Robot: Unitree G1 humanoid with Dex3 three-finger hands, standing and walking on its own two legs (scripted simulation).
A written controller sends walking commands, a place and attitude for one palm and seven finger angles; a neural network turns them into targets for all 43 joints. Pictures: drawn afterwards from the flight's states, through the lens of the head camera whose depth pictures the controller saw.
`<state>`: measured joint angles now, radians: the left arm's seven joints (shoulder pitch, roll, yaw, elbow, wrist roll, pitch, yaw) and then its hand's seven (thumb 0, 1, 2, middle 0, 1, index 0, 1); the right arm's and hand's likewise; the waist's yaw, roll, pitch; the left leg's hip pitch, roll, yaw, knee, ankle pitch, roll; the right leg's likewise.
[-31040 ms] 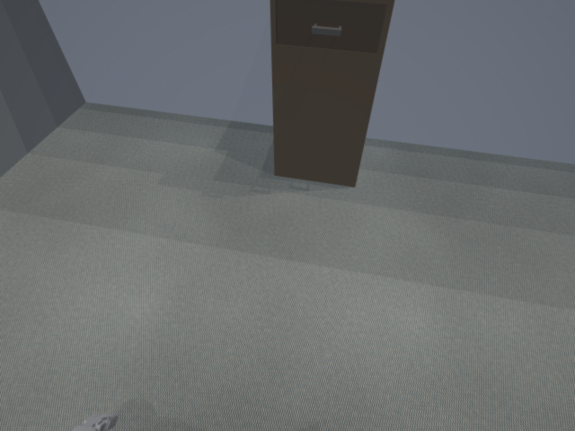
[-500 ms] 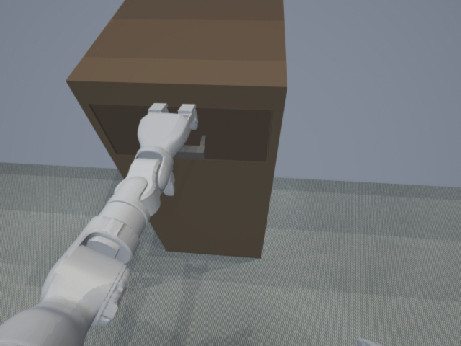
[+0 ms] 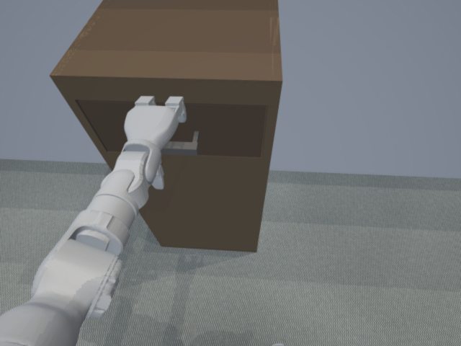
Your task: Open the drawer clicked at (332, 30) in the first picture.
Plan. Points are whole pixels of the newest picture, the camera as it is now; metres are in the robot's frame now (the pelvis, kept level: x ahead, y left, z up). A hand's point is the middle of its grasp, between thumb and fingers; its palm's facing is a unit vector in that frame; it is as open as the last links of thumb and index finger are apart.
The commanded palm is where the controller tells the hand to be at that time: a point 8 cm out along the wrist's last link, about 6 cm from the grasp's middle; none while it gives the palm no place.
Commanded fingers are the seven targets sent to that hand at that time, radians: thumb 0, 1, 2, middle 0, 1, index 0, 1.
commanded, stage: re-aim the fingers above the handle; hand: left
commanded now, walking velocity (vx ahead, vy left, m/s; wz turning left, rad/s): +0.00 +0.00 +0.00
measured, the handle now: (175, 141) +0.52 +0.12 +0.01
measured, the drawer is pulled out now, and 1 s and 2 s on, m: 0.00 0.00 0.00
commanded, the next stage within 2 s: lower the fingers behind the handle in 0.66 s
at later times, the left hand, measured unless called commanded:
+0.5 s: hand (155, 146) +0.45 +0.14 +0.07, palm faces +0.02 -0.01 -1.00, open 13.8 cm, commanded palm +0.42 +0.14 +0.13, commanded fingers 0.00 -0.50 0.30 -0.30 -1.20 -0.30 -1.20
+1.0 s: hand (162, 153) +0.45 +0.13 +0.05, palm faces -0.05 +0.01 -1.00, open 13.8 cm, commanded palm +0.43 +0.13 +0.11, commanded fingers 0.00 -0.50 0.30 -0.30 -1.20 -0.30 -1.20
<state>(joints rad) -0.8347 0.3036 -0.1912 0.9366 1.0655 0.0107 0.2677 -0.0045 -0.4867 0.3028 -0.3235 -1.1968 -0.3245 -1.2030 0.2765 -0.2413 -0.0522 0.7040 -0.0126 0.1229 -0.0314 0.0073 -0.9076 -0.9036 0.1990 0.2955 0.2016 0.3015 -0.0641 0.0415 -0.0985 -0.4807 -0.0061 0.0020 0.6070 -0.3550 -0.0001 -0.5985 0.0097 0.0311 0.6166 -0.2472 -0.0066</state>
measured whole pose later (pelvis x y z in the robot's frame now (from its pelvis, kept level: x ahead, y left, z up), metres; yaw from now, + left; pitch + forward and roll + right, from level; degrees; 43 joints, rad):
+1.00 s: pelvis -0.01 -0.01 +0.00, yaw +0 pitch +12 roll +1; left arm -0.83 0.28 -0.22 0.98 1.06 0.07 0.26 0.00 -0.49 0.30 -0.32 -1.20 -0.32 -1.20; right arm 0.25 -0.23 -0.04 0.71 0.00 0.14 -0.04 0.01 -0.91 -0.90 0.20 0.30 0.20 0.30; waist -0.06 0.04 -0.09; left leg -0.46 -0.01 0.00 0.59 -0.33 -0.01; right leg -0.58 0.01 0.03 0.61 -0.23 -0.01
